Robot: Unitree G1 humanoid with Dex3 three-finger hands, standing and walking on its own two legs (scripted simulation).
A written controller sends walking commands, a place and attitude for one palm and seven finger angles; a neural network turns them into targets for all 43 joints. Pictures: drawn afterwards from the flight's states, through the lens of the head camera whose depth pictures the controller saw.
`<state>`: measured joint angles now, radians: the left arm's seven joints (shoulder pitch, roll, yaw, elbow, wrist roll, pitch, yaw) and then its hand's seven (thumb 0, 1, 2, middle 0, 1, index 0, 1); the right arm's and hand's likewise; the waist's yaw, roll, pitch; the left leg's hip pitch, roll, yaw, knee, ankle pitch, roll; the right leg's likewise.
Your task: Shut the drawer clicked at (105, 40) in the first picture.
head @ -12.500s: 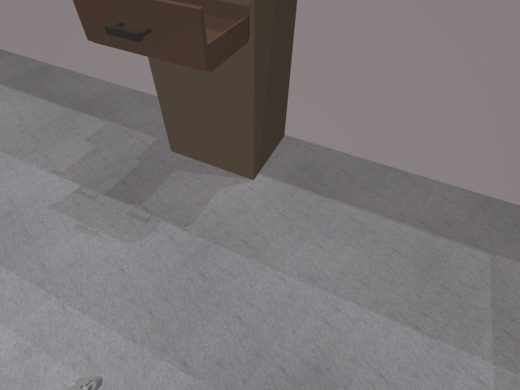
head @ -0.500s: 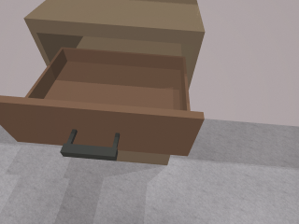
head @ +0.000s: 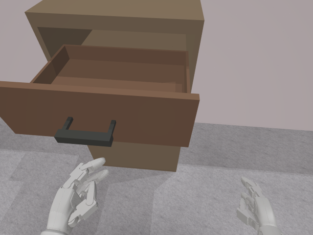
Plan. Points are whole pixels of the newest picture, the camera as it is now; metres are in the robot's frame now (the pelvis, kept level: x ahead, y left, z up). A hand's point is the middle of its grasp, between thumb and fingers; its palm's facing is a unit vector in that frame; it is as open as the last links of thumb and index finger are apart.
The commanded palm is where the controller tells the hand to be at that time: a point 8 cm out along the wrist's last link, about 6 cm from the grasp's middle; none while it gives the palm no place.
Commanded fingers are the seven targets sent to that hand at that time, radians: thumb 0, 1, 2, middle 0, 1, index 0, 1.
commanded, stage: raise the hand and make a fist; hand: left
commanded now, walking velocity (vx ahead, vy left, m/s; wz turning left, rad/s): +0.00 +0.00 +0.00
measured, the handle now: (87, 130) +0.33 +0.18 +0.12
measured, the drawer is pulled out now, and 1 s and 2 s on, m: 0.30 0.30 0.30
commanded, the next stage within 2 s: bring the fist close to the handle in 1.54 s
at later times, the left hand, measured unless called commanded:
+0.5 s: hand (67, 199) +0.18 +0.18 +0.10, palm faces +0.00 -1.00 -0.09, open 3.8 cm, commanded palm +0.12 +0.22 +0.12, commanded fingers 0.00 0.90 0.90 -1.08 -1.25 -1.08 -1.25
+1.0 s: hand (54, 194) +0.16 +0.17 +0.18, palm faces -0.05 -0.99 -0.10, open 3.2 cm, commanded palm +0.11 +0.21 +0.20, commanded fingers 0.00 0.90 0.90 -1.40 -1.60 -1.40 -1.60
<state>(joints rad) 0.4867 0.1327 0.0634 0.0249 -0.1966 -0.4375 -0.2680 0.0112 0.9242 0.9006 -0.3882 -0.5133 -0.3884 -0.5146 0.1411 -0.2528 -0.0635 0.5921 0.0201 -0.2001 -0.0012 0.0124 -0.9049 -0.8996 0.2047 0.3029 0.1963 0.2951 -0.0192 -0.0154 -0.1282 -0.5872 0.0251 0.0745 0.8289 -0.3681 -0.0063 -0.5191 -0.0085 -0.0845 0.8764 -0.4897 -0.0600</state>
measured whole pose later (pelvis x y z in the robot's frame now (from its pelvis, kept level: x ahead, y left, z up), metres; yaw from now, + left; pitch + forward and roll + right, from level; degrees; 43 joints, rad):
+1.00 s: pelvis +0.00 +0.03 +0.02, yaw +1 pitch -2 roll -1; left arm 0.58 0.22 0.02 -0.65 -0.20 0.05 -0.17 0.02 0.90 0.90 -1.35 -1.55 -1.35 -1.55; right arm 0.18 -0.21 0.10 0.49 0.06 -0.27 -0.01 0.01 -0.90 -0.90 0.21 0.30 0.20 0.30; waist 0.06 0.06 -0.07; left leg -0.34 -0.01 0.06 0.69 -0.32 0.04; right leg -0.23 -0.03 -0.10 0.67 -0.41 -0.01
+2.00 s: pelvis +0.01 -0.01 +0.03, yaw +2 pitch -2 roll +0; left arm 0.54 0.24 0.18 -0.49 -0.30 0.04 -0.27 0.02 0.90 0.90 -1.40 -1.60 -1.40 -1.60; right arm 0.23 -0.27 0.06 0.58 0.08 -0.34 -0.05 0.01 -0.90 -0.90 0.21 0.30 0.20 0.30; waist 0.05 0.07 -0.08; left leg -0.29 0.03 0.03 0.64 -0.31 -0.01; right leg -0.18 0.02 -0.12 0.62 -0.41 -0.06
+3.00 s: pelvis +0.02 +0.00 +0.02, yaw +1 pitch +3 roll +1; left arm 0.39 0.18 0.06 -0.17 -0.22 -0.20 -0.15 0.02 0.90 0.90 -1.40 -1.60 -1.40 -1.60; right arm 0.24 -0.27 0.03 0.56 0.04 -0.21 -0.01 0.01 -0.90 -0.90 0.20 0.30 0.20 0.30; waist -0.01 0.06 -0.06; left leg -0.41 0.02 0.05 0.69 -0.34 0.00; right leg -0.32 0.01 -0.10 0.70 -0.44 -0.06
